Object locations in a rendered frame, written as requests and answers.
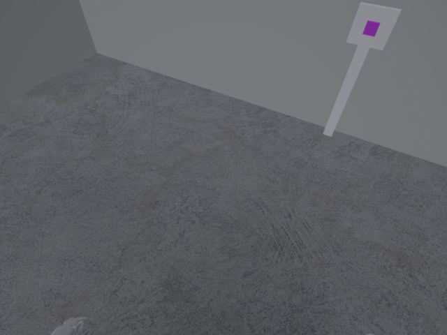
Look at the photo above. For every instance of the button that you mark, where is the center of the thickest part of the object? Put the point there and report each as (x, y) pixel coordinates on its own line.
(371, 28)

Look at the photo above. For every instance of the robot left hand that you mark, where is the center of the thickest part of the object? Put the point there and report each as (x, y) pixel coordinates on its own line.
(71, 326)

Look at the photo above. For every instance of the panel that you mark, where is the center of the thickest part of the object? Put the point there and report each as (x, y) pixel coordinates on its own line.
(387, 18)

